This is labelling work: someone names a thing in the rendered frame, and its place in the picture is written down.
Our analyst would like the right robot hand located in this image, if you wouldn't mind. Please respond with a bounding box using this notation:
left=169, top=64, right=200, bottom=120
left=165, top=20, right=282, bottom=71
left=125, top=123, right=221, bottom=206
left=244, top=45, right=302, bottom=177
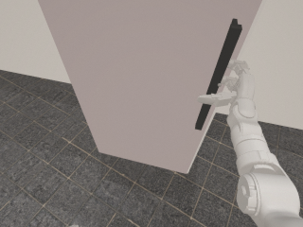
left=197, top=59, right=255, bottom=108

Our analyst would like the handle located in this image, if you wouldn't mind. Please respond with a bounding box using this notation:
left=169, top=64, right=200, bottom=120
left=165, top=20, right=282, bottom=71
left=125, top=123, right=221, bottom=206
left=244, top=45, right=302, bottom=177
left=195, top=18, right=242, bottom=131

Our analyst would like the right robot upper arm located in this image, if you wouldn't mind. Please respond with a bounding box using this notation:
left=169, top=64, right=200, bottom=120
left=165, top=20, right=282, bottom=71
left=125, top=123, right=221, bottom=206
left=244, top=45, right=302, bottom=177
left=236, top=172, right=303, bottom=227

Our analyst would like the fridge door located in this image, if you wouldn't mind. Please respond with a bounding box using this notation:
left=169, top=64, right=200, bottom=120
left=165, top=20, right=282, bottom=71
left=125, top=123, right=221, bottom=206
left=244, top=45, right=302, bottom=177
left=38, top=0, right=262, bottom=174

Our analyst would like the robot right forearm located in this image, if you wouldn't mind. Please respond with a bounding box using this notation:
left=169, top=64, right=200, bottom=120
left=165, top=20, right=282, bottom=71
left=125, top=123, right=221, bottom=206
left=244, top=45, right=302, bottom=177
left=226, top=97, right=300, bottom=214

